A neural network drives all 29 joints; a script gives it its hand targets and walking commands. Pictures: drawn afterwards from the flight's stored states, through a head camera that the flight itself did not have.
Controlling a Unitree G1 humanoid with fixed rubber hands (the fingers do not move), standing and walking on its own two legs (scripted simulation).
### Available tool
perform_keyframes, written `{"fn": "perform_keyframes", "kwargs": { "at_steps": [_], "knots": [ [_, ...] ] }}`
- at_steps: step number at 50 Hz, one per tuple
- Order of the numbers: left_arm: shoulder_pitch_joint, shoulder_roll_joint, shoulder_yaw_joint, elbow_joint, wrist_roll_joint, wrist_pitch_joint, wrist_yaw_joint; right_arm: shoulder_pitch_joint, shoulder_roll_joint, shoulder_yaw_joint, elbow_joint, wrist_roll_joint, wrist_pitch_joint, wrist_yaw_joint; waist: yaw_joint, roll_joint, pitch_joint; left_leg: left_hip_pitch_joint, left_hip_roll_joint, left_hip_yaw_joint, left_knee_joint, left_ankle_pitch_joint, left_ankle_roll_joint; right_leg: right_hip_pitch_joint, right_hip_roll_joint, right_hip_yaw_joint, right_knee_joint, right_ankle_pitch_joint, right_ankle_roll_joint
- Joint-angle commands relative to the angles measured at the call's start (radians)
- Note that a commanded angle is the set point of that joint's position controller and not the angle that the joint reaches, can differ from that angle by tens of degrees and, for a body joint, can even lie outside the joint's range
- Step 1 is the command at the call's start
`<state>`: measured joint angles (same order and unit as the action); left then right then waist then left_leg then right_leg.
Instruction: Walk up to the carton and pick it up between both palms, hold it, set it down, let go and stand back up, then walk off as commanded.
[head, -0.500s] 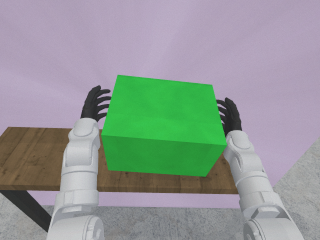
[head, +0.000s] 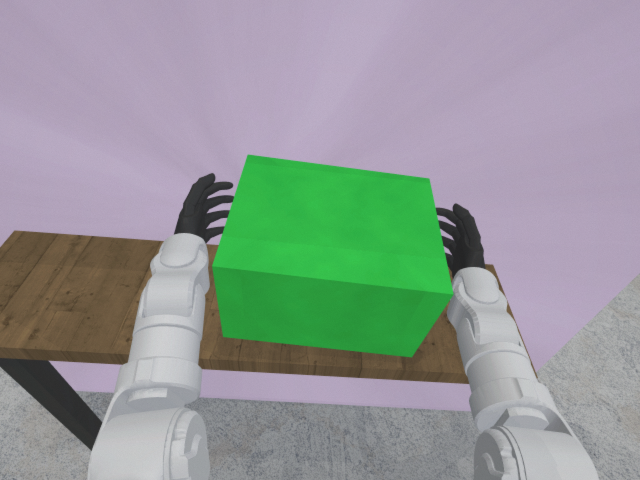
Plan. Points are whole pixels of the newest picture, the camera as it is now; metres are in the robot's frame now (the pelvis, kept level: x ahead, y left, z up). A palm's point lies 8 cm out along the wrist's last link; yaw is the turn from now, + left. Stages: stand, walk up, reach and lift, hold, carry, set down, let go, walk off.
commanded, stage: set down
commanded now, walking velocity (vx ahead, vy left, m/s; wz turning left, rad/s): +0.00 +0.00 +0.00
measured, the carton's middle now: (329, 255) +0.41 +0.01 +0.08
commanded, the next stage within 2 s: none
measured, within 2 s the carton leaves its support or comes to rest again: rests again in 1.72 s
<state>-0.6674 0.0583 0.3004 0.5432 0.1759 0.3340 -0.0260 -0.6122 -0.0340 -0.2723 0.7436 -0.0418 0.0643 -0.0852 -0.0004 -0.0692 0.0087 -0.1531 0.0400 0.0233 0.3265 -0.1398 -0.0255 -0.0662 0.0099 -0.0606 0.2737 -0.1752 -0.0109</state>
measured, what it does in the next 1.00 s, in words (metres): stands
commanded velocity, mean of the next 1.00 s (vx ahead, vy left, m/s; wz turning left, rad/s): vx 0.00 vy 0.00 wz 0.00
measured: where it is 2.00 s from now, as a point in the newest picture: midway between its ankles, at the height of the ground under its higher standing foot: outside the picture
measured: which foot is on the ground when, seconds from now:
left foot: down 0.00-1.00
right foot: down 0.00-1.00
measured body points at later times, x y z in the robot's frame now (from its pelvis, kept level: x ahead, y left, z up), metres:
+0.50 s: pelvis +0.00 +0.00 +0.00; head +0.03 +0.02 +0.45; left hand +0.42 +0.19 +0.08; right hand +0.41 -0.17 +0.08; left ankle +0.02 +0.13 -0.75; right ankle -0.02 -0.11 -0.75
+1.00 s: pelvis +0.02 +0.00 +0.00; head +0.05 +0.00 +0.45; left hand +0.43 +0.18 +0.07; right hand +0.42 -0.17 +0.05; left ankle +0.02 +0.13 -0.75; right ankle -0.02 -0.11 -0.75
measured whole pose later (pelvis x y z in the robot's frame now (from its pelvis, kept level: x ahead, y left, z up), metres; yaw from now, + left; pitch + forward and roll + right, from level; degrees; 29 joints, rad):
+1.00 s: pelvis +0.02 +0.00 +0.00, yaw -1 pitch +7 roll -1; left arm -0.68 0.06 0.31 0.89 0.12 -0.03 0.00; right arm -0.59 -0.04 -0.31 0.84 -0.13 -0.10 -0.08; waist 0.03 0.02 -0.07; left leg -0.31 0.04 0.03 0.34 -0.15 -0.02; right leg -0.22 0.01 -0.05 0.28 -0.18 0.00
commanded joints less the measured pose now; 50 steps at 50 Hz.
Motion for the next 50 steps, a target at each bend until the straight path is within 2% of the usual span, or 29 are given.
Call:
{"fn": "perform_keyframes", "kwargs": {
  "at_steps": [1, 4, 5, 6, 7, 8, 12, 14, 15, 16, 17, 20, 21, 23, 26, 29, 31, 34, 35, 36, 39, 40, 41, 43, 45, 46, 48, 49, 50],
  "knots": [
    [-0.713, -0.552, -0.375, -0.032, -0.054, -0.101, -0.106, -0.895, 0.434, 0.263, -0.225, -0.044, -0.134, 0.136, 0.006, 0.154, -0.545, 0.336, -0.049, 0.033, 0.011, 0.354, -0.061, -0.043, 0.031, -0.044, -0.035, 0.201, 0.045],
    [-0.737, -0.554, -0.362, -0.012, -0.064, -0.146, -0.108, -0.931, 0.454, 0.251, -0.275, -0.081, -0.170, 0.144, 0.004, 0.119, -0.651, 0.306, -0.051, 0.043, 0.009, 0.347, -0.045, -0.012, 0.028, -0.047, -0.016, 0.280, 0.053],
    [-0.754, -0.527, -0.316, 0.047, -0.051, -0.158, -0.114, -0.944, 0.480, 0.245, -0.231, -0.096, -0.161, 0.145, 0.021, 0.083, -0.609, 0.236, -0.056, 0.057, -0.003, 0.271, -0.027, 0.045, 0.020, -0.032, -0.013, 0.271, 0.060],
    [-0.734, -0.533, -0.299, 0.054, -0.058, -0.178, -0.110, -0.971, 0.500, 0.274, -0.277, -0.096, -0.173, 0.149, 0.041, 0.051, -0.647, 0.200, -0.063, 0.058, -0.004, 0.275, -0.015, 0.095, 0.017, -0.016, 0.008, 0.352, 0.066],
    [-0.745, -0.521, -0.273, 0.085, -0.046, -0.191, -0.114, -0.949, 0.509, 0.264, -0.250, -0.108, -0.171, 0.148, 0.041, 0.039, -0.659, 0.169, -0.067, 0.066, -0.011, 0.269, -0.010, 0.133, 0.013, -0.009, 0.022, 0.405, 0.074],
    [-0.748, -0.525, -0.264, 0.104, -0.043, -0.200, -0.117, -0.919, 0.516, 0.250, -0.214, -0.123, -0.170, 0.149, 0.021, 0.034, -0.636, 0.165, -0.068, 0.063, -0.020, 0.252, -0.008, 0.143, 0.008, -0.011, 0.028, 0.409, 0.078],
    [-0.758, -0.503, -0.204, 0.189, -0.031, -0.229, -0.128, -0.948, 0.517, 0.201, -0.194, -0.163, -0.169, 0.161, 0.047, 0.006, -0.610, 0.107, -0.058, 0.072, -0.055, 0.163, 0.008, 0.144, 0.005, -0.011, 0.020, 0.319, 0.078],
    [-0.765, -0.482, -0.185, 0.195, -0.026, -0.251, -0.130, -0.953, 0.530, 0.221, -0.219, -0.164, -0.177, 0.159, 0.054, -0.028, -0.635, 0.082, -0.062, 0.079, -0.052, 0.192, 0.017, 0.187, 0.004, -0.001, 0.042, 0.429, 0.089],
    [-0.778, -0.495, -0.191, 0.192, -0.021, -0.261, -0.127, -0.933, 0.532, 0.208, -0.188, -0.177, -0.180, 0.164, 0.046, 0.005, -0.647, 0.067, -0.062, 0.079, -0.054, 0.188, 0.011, 0.187, -0.001, 0.003, 0.043, 0.432, 0.086],
    [-0.760, -0.489, -0.173, 0.213, -0.018, -0.273, -0.126, -0.927, 0.545, 0.215, -0.205, -0.184, -0.185, 0.164, 0.056, -0.026, -0.668, 0.065, -0.060, 0.087, -0.055, 0.198, 0.016, 0.208, 0.002, 0.002, 0.046, 0.452, 0.087],
    [-0.775, -0.492, -0.170, 0.235, -0.011, -0.282, -0.125, -0.899, 0.548, 0.178, -0.160, -0.203, -0.182, 0.164, 0.030, -0.012, -0.660, 0.061, -0.058, 0.078, -0.056, 0.190, 0.014, 0.196, 0.001, -0.001, 0.045, 0.437, 0.083],
    [-0.780, -0.488, -0.170, 0.237, -0.007, -0.297, -0.123, -0.896, 0.541, 0.171, -0.156, -0.214, -0.191, 0.171, 0.045, 0.006, -0.684, 0.072, -0.054, 0.089, -0.052, 0.212, 0.009, 0.174, 0.003, -0.005, 0.039, 0.418, 0.078],
    [-0.815, -0.518, -0.200, 0.203, -0.013, -0.316, -0.110, -0.898, 0.555, 0.178, -0.142, -0.200, -0.201, 0.174, 0.041, 0.059, -0.711, 0.104, -0.049, 0.079, -0.031, 0.280, -0.009, 0.138, 0.013, -0.015, 0.052, 0.444, 0.071],
    [-0.816, -0.536, -0.237, 0.189, -0.012, -0.334, -0.097, -0.883, 0.545, 0.167, -0.125, -0.207, -0.224, 0.179, 0.031, 0.102, -0.770, 0.178, -0.040, 0.078, 0.004, 0.377, -0.034, 0.084, 0.021, -0.025, 0.040, 0.435, 0.054],
    [-0.798, -0.546, -0.270, 0.180, -0.017, -0.351, -0.085, -0.843, 0.545, 0.172, -0.105, -0.211, -0.241, 0.179, 0.018, 0.126, -0.807, 0.250, -0.031, 0.073, 0.049, 0.480, -0.047, 0.029, 0.028, -0.032, 0.032, 0.459, 0.050],
    [-0.772, -0.570, -0.305, 0.137, -0.019, -0.367, -0.069, -0.837, 0.544, 0.215, -0.095, -0.178, -0.260, 0.181, 0.036, 0.171, -0.852, 0.304, -0.023, 0.069, 0.086, 0.621, -0.074, -0.007, 0.039, -0.040, 0.033, 0.472, 0.040],
    [-0.738, -0.580, -0.338, 0.138, -0.026, -0.368, -0.058, -0.802, 0.528, 0.221, -0.075, -0.161, -0.266, 0.181, 0.023, 0.195, -0.838, 0.333, -0.019, 0.052, 0.103, 0.684, -0.090, -0.039, 0.042, -0.044, 0.028, 0.471, 0.034],
    [-0.702, -0.567, -0.324, 0.148, -0.029, -0.371, -0.064, -0.777, 0.542, 0.258, -0.073, -0.152, -0.265, 0.172, 0.034, 0.151, -0.785, 0.279, -0.027, 0.060, 0.105, 0.660, -0.078, 0.013, 0.036, -0.028, 0.041, 0.537, 0.046],
    [-0.718, -0.560, -0.327, 0.150, -0.023, -0.372, -0.067, -0.775, 0.526, 0.248, -0.063, -0.156, -0.265, 0.171, 0.011, 0.152, -0.791, 0.285, -0.024, 0.057, 0.105, 0.663, -0.084, 0.009, 0.036, -0.038, 0.040, 0.521, 0.045],
    [-0.715, -0.572, -0.333, 0.147, -0.034, -0.376, -0.062, -0.802, 0.531, 0.262, -0.081, -0.140, -0.272, 0.171, 0.024, 0.145, -0.784, 0.288, -0.022, 0.052, 0.112, 0.676, -0.081, -0.008, 0.036, -0.035, 0.040, 0.525, 0.044],
    [-0.679, -0.581, -0.352, 0.148, -0.052, -0.389, -0.071, -0.781, 0.551, 0.302, -0.107, -0.131, -0.283, 0.155, 0.011, 0.095, -0.788, 0.236, -0.029, 0.049, 0.109, 0.672, -0.073, 0.059, 0.029, -0.022, 0.065, 0.650, 0.054],
    [-0.678, -0.577, -0.351, 0.123, -0.058, -0.404, -0.072, -0.777, 0.573, 0.347, -0.134, -0.113, -0.289, 0.153, 0.026, 0.078, -0.816, 0.201, -0.038, 0.060, 0.108, 0.670, -0.067, 0.099, 0.026, -0.012, 0.083, 0.713, 0.061],
    [-0.646, -0.565, -0.326, 0.174, -0.052, -0.393, -0.076, -0.764, 0.549, 0.331, -0.112, -0.112, -0.280, 0.147, 0.019, 0.056, -0.767, 0.173, -0.035, 0.049, 0.090, 0.627, -0.055, 0.106, 0.026, -0.010, 0.084, 0.713, 0.067],
    [-0.638, -0.557, -0.335, 0.145, -0.054, -0.414, -0.078, -0.766, 0.578, 0.391, -0.158, -0.090, -0.283, 0.146, 0.040, 0.049, -0.795, 0.102, -0.046, 0.059, 0.072, 0.578, -0.050, 0.186, 0.017, 0.006, 0.108, 0.790, 0.074],
    [-0.638, -0.552, -0.327, 0.189, -0.051, -0.418, -0.090, -0.756, 0.563, 0.375, -0.159, -0.116, -0.280, 0.139, 0.014, 0.024, -0.748, 0.049, -0.049, 0.049, 0.050, 0.508, -0.041, 0.215, 0.012, 0.008, 0.119, 0.797, 0.077],
    [-0.615, -0.546, -0.319, 0.181, -0.054, -0.430, -0.092, -0.737, 0.580, 0.392, -0.168, -0.106, -0.283, 0.135, 0.019, 0.013, -0.748, 0.032, -0.050, 0.051, 0.045, 0.483, -0.033, 0.240, 0.008, 0.016, 0.130, 0.844, 0.089],
    [-0.645, -0.532, -0.309, 0.228, -0.047, -0.439, -0.099, -0.742, 0.560, 0.356, -0.141, -0.133, -0.278, 0.138, 0.005, 0.015, -0.736, 0.030, -0.050, 0.048, 0.031, 0.453, -0.031, 0.203, 0.007, 0.013, 0.112, 0.770, 0.082],
    [-0.647, -0.552, -0.331, 0.191, -0.061, -0.442, -0.098, -0.709, 0.577, 0.367, -0.133, -0.123, -0.275, 0.132, -0.010, 0.023, -0.736, 0.061, -0.048, 0.048, 0.042, 0.479, -0.036, 0.186, 0.013, 0.005, 0.116, 0.769, 0.080],
    [-0.668, -0.549, -0.331, 0.193, -0.067, -0.448, -0.099, -0.726, 0.588, 0.376, -0.138, -0.118, -0.277, 0.131, 0.002, 0.019, -0.760, 0.049, -0.047, 0.044, 0.040, 0.463, -0.035, 0.186, 0.008, 0.011, 0.117, 0.786, 0.083]
  ]
}}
